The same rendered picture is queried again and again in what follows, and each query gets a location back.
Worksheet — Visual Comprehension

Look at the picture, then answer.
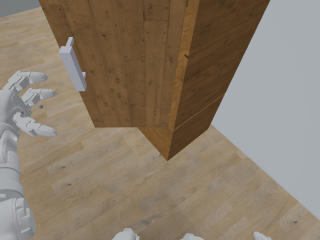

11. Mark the robot left forearm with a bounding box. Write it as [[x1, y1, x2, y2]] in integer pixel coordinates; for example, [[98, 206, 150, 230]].
[[0, 122, 24, 202]]

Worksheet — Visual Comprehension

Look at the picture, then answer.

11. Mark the cupboard door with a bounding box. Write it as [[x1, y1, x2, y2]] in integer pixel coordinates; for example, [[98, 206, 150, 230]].
[[38, 0, 187, 128]]

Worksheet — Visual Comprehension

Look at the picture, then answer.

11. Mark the left robot upper arm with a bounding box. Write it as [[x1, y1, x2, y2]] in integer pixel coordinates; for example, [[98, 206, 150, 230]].
[[0, 197, 36, 240]]

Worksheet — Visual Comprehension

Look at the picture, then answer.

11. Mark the left robot hand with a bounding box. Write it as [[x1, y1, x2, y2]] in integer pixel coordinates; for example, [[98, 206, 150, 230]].
[[0, 70, 57, 137]]

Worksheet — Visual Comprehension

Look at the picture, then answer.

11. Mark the robot right shin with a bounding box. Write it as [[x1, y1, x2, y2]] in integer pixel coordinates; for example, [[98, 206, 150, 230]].
[[183, 233, 194, 238]]

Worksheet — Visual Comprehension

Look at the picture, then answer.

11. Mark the robot shin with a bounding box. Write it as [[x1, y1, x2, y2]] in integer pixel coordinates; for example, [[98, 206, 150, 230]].
[[183, 233, 194, 238], [123, 228, 133, 232]]

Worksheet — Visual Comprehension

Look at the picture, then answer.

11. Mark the robot left shin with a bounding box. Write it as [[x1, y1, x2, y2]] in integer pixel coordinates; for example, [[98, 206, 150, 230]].
[[123, 228, 133, 232]]

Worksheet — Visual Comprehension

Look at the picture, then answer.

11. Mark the handle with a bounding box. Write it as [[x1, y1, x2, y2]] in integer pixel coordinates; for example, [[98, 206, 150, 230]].
[[59, 37, 87, 91]]

